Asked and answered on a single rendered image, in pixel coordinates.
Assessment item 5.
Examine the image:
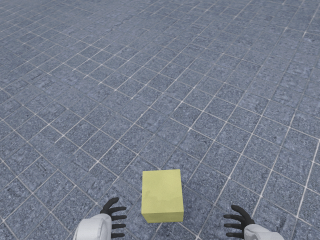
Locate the robot left hand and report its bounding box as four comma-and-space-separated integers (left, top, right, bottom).
100, 197, 127, 239

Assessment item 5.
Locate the left robot forearm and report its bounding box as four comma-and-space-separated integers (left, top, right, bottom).
72, 213, 112, 240

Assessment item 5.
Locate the carton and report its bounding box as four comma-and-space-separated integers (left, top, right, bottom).
141, 169, 184, 223

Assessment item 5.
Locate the right robot forearm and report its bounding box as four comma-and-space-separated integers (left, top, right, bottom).
244, 224, 284, 240

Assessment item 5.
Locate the robot right hand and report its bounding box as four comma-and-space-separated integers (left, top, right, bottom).
223, 205, 255, 240

